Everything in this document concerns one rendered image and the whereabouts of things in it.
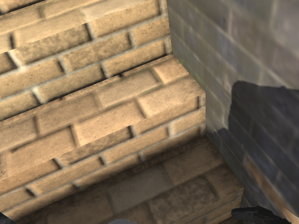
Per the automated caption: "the robot right hand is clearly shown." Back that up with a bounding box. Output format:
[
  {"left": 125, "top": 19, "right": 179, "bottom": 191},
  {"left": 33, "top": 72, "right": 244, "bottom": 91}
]
[{"left": 231, "top": 205, "right": 292, "bottom": 224}]

